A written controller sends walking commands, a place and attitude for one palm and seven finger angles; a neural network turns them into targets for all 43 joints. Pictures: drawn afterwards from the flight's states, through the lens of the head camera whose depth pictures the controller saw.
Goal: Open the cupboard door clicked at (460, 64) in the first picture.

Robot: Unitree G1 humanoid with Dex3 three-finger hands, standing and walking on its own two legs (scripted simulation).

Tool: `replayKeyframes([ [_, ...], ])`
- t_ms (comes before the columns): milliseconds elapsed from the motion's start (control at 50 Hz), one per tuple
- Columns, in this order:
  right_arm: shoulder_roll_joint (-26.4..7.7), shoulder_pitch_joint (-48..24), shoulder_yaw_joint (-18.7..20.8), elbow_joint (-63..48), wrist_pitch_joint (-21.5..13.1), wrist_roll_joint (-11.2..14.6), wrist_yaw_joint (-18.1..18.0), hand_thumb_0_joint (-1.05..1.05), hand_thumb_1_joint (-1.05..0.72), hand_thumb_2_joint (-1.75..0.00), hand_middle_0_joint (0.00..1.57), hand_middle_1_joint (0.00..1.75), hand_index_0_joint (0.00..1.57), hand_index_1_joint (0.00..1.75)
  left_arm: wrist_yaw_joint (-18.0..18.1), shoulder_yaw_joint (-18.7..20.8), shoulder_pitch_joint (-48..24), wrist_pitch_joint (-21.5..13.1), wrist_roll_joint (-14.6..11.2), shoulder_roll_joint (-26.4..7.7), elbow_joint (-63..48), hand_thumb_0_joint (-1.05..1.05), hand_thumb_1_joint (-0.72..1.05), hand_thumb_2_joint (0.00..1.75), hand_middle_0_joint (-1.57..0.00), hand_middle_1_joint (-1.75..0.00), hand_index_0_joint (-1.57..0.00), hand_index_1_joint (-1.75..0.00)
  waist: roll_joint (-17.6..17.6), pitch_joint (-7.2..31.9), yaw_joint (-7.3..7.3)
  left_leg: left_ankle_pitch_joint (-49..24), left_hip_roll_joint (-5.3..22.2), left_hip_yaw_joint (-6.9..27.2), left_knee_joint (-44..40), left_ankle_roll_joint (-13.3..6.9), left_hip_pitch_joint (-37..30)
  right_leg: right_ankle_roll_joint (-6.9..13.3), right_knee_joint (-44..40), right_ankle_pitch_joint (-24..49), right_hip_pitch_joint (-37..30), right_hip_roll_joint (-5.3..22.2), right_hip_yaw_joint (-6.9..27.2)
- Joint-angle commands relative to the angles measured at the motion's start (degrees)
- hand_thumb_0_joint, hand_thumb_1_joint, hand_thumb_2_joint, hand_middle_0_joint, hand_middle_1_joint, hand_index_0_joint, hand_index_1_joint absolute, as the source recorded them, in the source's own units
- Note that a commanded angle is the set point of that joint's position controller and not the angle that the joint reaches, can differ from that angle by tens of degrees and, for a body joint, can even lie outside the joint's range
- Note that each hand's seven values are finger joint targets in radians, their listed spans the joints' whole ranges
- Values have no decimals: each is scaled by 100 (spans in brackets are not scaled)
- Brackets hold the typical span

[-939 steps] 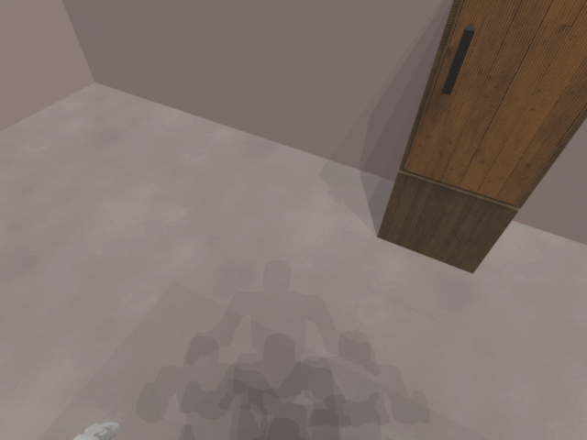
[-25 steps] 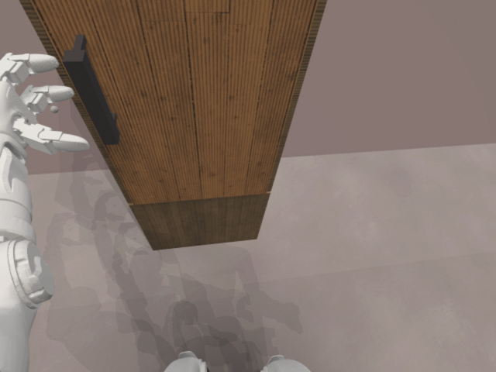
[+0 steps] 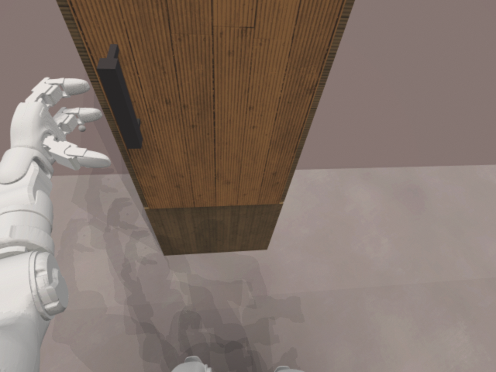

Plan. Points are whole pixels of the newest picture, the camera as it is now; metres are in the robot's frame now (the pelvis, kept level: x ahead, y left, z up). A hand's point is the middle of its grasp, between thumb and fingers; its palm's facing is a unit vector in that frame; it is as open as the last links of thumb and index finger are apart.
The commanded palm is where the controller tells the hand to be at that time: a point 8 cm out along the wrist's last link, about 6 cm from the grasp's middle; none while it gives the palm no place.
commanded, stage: move the hooked fingers beside the handle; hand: left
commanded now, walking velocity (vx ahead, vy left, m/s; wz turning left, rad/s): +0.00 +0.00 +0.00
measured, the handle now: (125, 100) +0.53 +0.20 +0.11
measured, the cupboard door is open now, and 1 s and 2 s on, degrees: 0 0 0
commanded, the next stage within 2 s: slide the fingers in behind the handle in 1.70 s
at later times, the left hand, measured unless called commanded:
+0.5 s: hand (82, 113) +0.49 +0.25 +0.12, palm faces +0.07 -1.00 +0.02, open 13.9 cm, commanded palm +0.46 +0.30 +0.11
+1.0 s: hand (92, 125) +0.48 +0.24 +0.10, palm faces +0.04 -1.00 +0.03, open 13.9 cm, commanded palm +0.46 +0.29 +0.11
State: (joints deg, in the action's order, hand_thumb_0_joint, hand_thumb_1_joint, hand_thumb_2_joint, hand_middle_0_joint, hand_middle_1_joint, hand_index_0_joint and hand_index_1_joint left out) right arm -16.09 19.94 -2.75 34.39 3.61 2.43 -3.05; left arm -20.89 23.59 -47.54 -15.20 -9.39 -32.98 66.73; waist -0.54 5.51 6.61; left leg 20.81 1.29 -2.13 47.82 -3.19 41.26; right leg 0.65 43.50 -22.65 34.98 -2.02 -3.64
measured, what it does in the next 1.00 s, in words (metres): stands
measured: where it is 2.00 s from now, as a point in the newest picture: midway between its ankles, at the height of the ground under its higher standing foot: outside the picture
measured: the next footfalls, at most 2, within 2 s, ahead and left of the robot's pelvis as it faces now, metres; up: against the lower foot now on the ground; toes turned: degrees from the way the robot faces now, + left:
none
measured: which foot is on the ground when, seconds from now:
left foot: down 0.00-1.00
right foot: down 0.00-1.00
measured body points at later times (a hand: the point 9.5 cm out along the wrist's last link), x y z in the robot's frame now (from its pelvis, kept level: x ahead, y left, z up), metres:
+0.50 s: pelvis +0.00 +0.01 -0.01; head +0.10 +0.03 +0.43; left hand +0.48 +0.31 +0.12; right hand -0.01 -0.27 -0.11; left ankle +0.02 +0.08 -0.70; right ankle -0.02 -0.12 -0.70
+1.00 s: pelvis +0.00 +0.01 +0.00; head +0.09 +0.03 +0.44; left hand +0.48 +0.30 +0.10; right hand +0.04 -0.26 -0.11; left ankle +0.02 +0.08 -0.70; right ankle -0.02 -0.12 -0.70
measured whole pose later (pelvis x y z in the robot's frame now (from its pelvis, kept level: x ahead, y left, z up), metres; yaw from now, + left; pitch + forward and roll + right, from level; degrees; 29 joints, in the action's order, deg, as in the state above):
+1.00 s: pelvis +0.00 +0.01 +0.00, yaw +0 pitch +16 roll -4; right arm -16.0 21.5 -2.5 34.6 3.9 1.6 -2.4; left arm -18.7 22.8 -49.0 -15.4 -8.4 -32.2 66.1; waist -1.0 5.5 7.4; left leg 21.7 1.1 -2.2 49.5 -3.6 43.9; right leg 0.1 44.6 -23.2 37.4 -1.9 -3.5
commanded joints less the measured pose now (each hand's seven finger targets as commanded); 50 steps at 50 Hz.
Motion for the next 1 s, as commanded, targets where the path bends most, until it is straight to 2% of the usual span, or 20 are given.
replayKeyframes([
  [0,-1067,829,411,-332,-155,-81,-103,0,-90,-90,20,30,20,30,254,380,-2945,-680,57,-2022,-1565,0,-50,30,-30,-120,-30,-120,-650,2077,99,-1852,34,580,-370,91,-2165,43,-382,1583,130,-106,244],
  [40,-1079,826,412,-308,-176,-79,-94,0,-90,-90,20,30,20,30,256,500,-3068,-912,73,-2201,-1698,0,-50,30,-30,-120,-30,-120,-907,2500,88,-2040,62,637,-322,142,-2495,50,-331,1631,140,-136,259],
  [100,-1048,848,438,-238,-199,-92,-77,0,-90,-90,20,30,20,30,106,268,-3041,-1021,-11,-1825,-1826,0,-50,30,-30,-120,-30,-120,-1373,2841,96,-2439,104,715,-257,207,-3027,97,-297,1653,306,-173,209],
  [160,-1080,861,424,-152,-154,-46,-91,0,-90,-90,20,30,20,30,-107,-93,-2672,-589,-57,-1406,-991,0,-50,30,-30,-120,-30,-120,-969,2114,197,-1857,114,716,-383,171,-2557,67,-448,1335,546,-164,141],
  [200,-1131,951,411,-173,-133,-36,-123,0,-90,-90,20,30,20,30,-162,-1,-2357,-276,-88,-1493,-483,0,-50,30,-30,-120,-30,-120,-493,1744,144,-1585,70,679,-451,102,-2064,75,-491,1283,379,-150,127],
  [220,-1131,911,384,-215,-135,-19,-132,0,-90,-90,20,30,20,30,-181,-198,-2480,-152,-80,-1351,-462,0,-50,30,-30,-120,-30,-120,-494,1568,238,-1414,65,631,-495,81,-1910,41,-520,1224,475,-120,138],
  [260,-1180,1012,375,-203,-147,-52,-154,0,-90,-90,20,30,20,30,-100,44,-2724,-80,-42,-1746,-414,0,-50,30,-30,-120,-30,-120,-281,1448,259,-1237,59,637,-486,45,-1614,28,-523,1120,443,-110,174],
  [300,-1188,1072,403,-240,-166,-91,-149,0,-90,-90,20,30,20,30,37,326,-2920,-326,-12,-2075,-878,0,-50,30,-30,-120,-30,-120,-416,1842,184,-1511,64,669,-421,70,-1841,64,-424,1228,362,-125,185],
  [360,-1123,1104,451,-227,-210,-153,-74,0,-90,-90,20,30,20,30,192,414,-3295,-886,52,-2125,-1786,0,-50,30,-30,-120,-30,-120,-1235,2825,99,-2198,128,774,-289,213,-2796,86,-267,1398,510,-175,177],
  [400,-1142,1160,464,-171,-189,-167,-50,0,-90,-90,20,30,20,30,231,625,-3211,-1066,37,-2335,-1816,0,-50,30,-30,-120,-30,-120,-1165,3029,79,-2459,149,820,-227,236,-2909,105,-209,1503,411,-214,163],
  [420,-1135,1160,469,-158,-173,-142,-38,0,-90,-90,20,30,20,30,215,633,-3022,-1018,39,-2274,-1593,0,-50,30,-30,-120,-30,-120,-1085,2986,77,-2415,154,784,-241,224,-2847,79,-232,1527,389,-218,160],
  [480,-1135,1130,437,-180,-93,-78,-54,0,-90,-90,20,30,20,30,72,449,-2440,-558,79,-2086,-750,0,-50,30,-30,-120,-30,-120,-766,2225,101,-1977,106,622,-338,135,-2155,42,-346,1515,281,-189,155],
  [540,-1158,1155,410,-295,-30,-61,-91,0,-90,-90,20,30,20,30,-47,451,-2099,-206,155,-2237,-475,0,-50,30,-30,-120,-30,-120,-648,1880,31,-1877,62,514,-384,85,-1741,35,-389,1629,151,-163,172],
  [620,-1145,1161,438,-365,-29,-94,-88,0,-90,-90,20,30,20,30,-55,494,-2437,-493,39,-2244,-1230,0,-50,30,-30,-120,-30,-120,-852,2201,72,-2223,105,552,-306,116,-2181,48,-346,1744,275,-208,178],
  [720,-1117,1143,517,-198,-74,-110,-61,0,-90,-90,20,30,20,30,-62,340,-2933,-923,-169,-1825,-1919,0,-50,30,-30,-120,-30,-120,-1186,2737,173,-2773,208,815,-235,238,-3128,83,-294,1641,610,-257,109],
  [780,-1083,1075,493,-127,-75,-92,-43,0,-90,-90,20,30,20,30,-103,-117,-2610,-590,-148,-1223,-1362,0,-50,30,-30,-120,-30,-120,-1199,2259,199,-2432,202,860,-327,255,-2958,89,-354,1323,875,-221,36],
  [800,-1087,1113,491,-95,-75,-94,-54,0,-90,-90,20,30,20,30,-80,-102,-2588,-471,-129,-1222,-1166,0,-50,30,-30,-120,-30,-120,-989,2058,215,-2375,178,850,-337,209,-2794,96,-387,1334,830,-208,30],
  [860,-1085,1056,466,-210,-60,-89,-43,0,-90,-90,20,30,20,30,53,-196,-2418,-200,-29,-1152,-1052,0,-50,30,-30,-120,-30,-120,-917,1861,144,-2173,152,825,-412,207,-2542,90,-368,1286,832,-166,14],
  [940,-1089,1051,459,-277,-88,-126,-24,0,-90,-90,20,30,20,30,348,214,-2780,-448,-6,-1619,-1437,0,-50,30,-30,-120,-30,-120,-587,2255,137,-2314,127,766,-329,175,-2495,60,-295,1558,464,-171,87],
  [980,-1080,1001,447,-330,-106,-138,-16,0,-90,-90,20,30,20,30,458,433,-2948,-701,61,-1917,-1766,0,-50,30,-30,-120,-30,-120,-750,2554,49,-2412,113,747,-291,196,-2575,62,-221,1661,290,-169,128],
])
